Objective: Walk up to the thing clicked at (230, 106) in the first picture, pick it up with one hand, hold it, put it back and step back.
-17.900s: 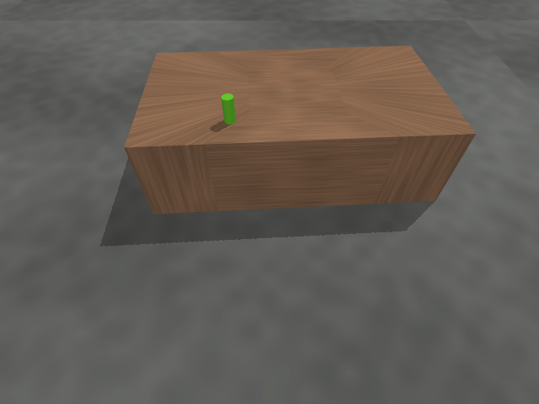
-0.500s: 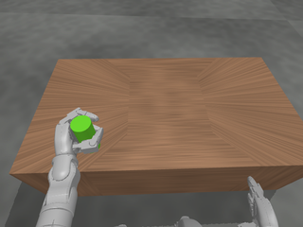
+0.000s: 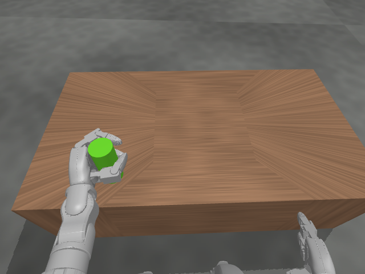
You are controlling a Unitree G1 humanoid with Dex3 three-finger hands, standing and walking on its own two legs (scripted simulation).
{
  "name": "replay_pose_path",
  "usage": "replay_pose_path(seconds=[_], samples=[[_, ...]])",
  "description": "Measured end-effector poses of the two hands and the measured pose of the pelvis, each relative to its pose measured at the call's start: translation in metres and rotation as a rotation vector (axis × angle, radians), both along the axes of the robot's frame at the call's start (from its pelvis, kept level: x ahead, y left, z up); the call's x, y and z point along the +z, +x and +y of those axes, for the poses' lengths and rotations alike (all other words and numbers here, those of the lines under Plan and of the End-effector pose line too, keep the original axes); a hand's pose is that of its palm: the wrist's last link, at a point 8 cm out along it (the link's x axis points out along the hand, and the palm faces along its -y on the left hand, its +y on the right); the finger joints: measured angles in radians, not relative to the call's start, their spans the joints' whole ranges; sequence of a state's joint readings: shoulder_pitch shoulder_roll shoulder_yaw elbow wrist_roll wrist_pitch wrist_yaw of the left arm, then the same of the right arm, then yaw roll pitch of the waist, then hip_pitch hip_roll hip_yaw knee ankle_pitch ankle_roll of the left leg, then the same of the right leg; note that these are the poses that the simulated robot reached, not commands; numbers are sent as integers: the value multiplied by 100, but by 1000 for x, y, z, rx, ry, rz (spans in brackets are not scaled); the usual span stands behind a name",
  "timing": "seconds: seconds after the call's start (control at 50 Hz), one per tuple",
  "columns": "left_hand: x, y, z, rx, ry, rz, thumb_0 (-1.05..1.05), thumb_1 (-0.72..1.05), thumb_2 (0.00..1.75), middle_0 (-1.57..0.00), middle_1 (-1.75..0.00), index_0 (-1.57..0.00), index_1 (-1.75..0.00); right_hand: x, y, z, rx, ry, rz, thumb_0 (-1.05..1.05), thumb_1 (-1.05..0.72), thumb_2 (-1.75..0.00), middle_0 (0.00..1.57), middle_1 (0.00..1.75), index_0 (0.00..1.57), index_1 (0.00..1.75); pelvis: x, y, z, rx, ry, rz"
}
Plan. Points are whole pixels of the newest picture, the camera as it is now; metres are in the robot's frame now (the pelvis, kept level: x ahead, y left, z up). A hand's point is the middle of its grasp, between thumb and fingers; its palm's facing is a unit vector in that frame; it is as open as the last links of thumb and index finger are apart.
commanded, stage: crouch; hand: left
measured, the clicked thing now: (107, 162) +0.34 +0.17 +0.04
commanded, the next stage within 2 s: lower in 1.34 s
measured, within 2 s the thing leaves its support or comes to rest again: neither
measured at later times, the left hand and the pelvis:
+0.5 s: hand (119, 156) +0.41 +0.18 -0.05, palm faces +0.17 -0.98 -0.03, open 6.4 cm; pelvis -0.03 +0.00 -0.06, yaw +1 degrees
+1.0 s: hand (124, 154) +0.46 +0.18 -0.12, palm faces +0.18 -0.98 -0.02, open 6.4 cm; pelvis -0.04 +0.00 -0.10, yaw +0 degrees
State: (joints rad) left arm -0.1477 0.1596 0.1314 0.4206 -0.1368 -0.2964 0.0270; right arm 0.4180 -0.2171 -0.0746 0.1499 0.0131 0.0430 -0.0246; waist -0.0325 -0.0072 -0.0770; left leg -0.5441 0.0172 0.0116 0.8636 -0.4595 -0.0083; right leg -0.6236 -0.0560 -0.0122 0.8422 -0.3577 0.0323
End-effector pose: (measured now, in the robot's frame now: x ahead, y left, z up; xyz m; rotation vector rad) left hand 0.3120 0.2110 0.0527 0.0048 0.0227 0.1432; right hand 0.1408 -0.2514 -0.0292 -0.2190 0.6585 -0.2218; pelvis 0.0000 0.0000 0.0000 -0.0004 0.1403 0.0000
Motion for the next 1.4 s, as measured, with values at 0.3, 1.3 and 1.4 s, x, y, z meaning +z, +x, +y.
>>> replay_pose_path(seconds=[0.3, 1.3, 1.4], samples=[[-62, 31, 14, 37, 5, 44, -1, 3, 114, -93, -112, -95, -110, -1, -9, -1, 69, -74, -14, -1, 55, -5, 6, 5, 6, 5, -23, -20, -4, 9, -2, 91], [-183, 136, 24, 46, 7, 30, -1, 3, 114, -94, -111, -95, -109, -17, -25, -4, 111, -305, -36, 0, 52, -6, 6, 5, 6, 5, -113, -36, 2, 6, -57, 366], [-187, 140, 25, 53, 5, 26, -1, 3, 114, -94, -111, -95, -109, -19, -28, -4, 106, -311, -31, 0, 52, -6, 6, 5, 6, 5, -117, -37, 3, 6, -58, 373]])
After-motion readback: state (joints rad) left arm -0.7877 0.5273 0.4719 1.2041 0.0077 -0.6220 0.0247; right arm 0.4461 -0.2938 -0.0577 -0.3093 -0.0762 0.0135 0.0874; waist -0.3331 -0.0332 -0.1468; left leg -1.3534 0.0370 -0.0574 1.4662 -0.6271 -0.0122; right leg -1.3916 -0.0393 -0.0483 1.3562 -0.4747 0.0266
